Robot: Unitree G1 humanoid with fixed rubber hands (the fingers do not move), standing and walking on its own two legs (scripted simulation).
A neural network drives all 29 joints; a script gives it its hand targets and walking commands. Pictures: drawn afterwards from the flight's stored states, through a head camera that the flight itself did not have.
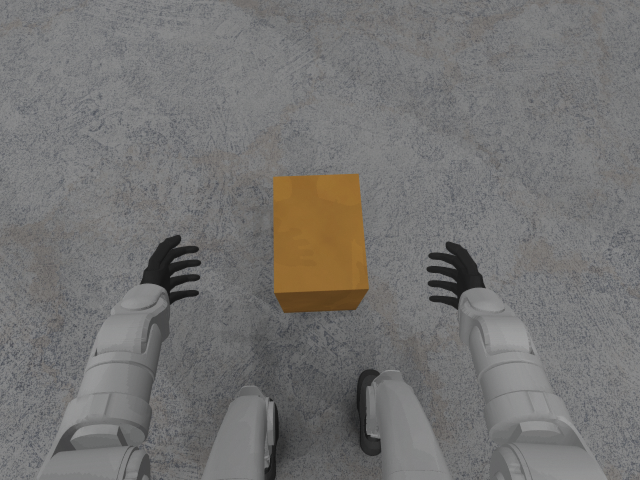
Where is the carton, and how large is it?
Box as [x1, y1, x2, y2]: [273, 174, 368, 312]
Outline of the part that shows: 358,174 273,177 274,293 284,312 355,309 368,289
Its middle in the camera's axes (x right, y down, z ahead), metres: +0.00 +0.03 +1.01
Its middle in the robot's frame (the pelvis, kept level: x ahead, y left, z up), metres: +0.55 -0.01 -0.55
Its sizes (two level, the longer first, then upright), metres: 0.281 0.205 0.289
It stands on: the floor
